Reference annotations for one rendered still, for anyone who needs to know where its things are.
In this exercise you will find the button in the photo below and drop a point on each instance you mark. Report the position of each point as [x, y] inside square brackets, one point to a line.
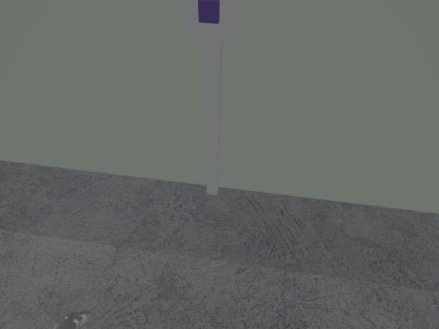
[208, 11]

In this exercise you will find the panel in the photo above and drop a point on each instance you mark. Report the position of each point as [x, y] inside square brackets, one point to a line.
[212, 36]

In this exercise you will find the left robot hand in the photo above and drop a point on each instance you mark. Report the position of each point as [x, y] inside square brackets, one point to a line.
[74, 320]

